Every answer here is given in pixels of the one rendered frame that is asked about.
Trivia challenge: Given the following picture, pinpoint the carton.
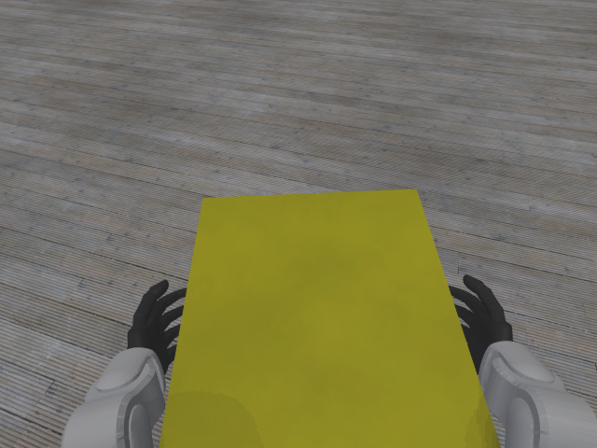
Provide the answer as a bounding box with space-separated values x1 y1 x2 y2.
159 189 501 448

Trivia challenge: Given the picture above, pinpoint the right robot hand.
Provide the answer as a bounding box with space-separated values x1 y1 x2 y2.
448 274 513 375

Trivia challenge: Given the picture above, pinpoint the robot right forearm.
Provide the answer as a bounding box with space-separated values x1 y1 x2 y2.
479 341 597 448

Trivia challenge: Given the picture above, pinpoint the robot left forearm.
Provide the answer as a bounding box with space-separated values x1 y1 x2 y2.
61 347 166 448

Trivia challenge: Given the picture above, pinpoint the left robot hand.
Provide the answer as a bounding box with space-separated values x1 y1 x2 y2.
127 280 187 375

